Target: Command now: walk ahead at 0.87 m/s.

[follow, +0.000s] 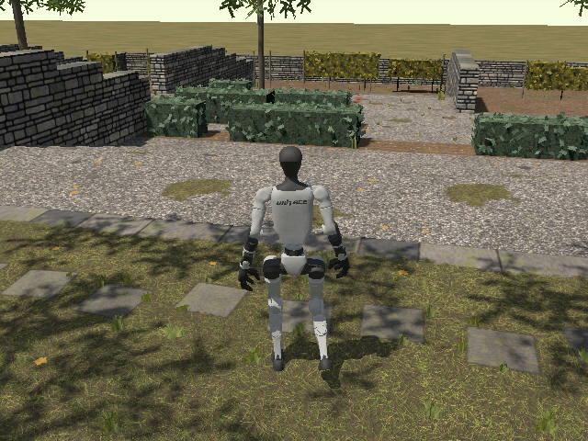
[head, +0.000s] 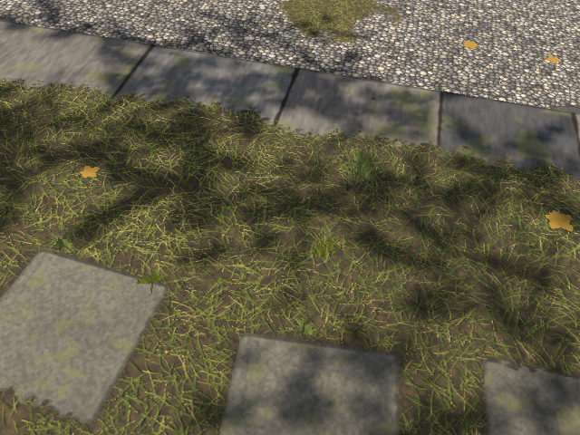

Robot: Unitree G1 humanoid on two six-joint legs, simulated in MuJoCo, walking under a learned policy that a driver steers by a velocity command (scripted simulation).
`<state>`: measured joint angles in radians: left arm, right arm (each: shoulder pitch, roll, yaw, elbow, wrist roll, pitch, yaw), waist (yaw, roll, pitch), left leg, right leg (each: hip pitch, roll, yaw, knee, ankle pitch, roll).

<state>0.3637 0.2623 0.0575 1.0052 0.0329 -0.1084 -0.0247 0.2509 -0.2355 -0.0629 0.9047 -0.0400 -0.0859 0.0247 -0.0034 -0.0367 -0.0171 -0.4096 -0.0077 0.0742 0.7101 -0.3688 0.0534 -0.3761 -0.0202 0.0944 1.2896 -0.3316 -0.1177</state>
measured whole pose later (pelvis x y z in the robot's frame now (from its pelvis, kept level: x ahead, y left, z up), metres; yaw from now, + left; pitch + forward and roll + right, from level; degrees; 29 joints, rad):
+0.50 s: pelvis +0.38 -0.01 -0.01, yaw -15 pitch +1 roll -2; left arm 0.16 0.27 0.06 0.84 0.02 -0.05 -0.04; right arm 0.41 -0.21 -0.03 0.95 -0.02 -0.11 -0.02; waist 0.02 -0.01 0.05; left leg -0.17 0.01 0.05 1.33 -0.33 -0.01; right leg -0.44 0.19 -0.13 0.64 -0.24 -0.23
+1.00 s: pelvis +0.83 -0.11 +0.02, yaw -41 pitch +2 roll +2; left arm 0.24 0.36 0.08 0.77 0.02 -0.03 -0.03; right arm 0.24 -0.29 -0.04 0.75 -0.05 -0.09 -0.01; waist 0.01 -0.05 0.03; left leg -0.28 0.03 0.11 0.50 -0.24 -0.02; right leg -0.49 0.01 0.03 1.34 -0.29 -0.12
